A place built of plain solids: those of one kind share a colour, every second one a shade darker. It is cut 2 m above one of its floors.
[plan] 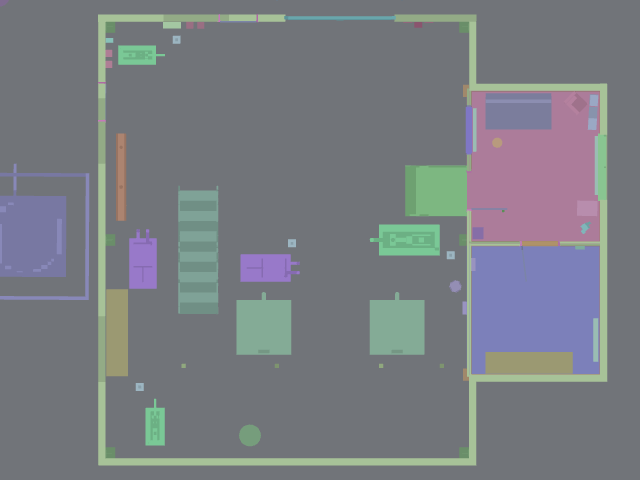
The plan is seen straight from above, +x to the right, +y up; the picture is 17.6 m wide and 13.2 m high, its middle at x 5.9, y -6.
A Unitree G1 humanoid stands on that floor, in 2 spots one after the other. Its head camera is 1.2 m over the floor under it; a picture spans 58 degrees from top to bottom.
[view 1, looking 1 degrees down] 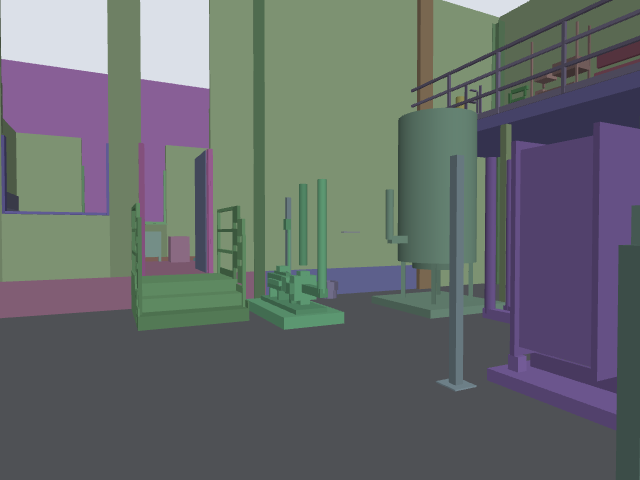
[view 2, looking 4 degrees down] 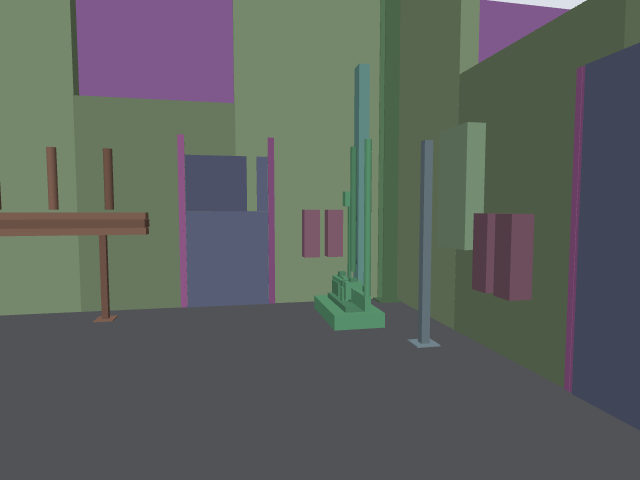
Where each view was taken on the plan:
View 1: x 2.55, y -3.64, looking -26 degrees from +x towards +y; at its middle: pump_unit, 5.28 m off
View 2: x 5.50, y -2.20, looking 168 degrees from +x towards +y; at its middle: serv_ext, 5.44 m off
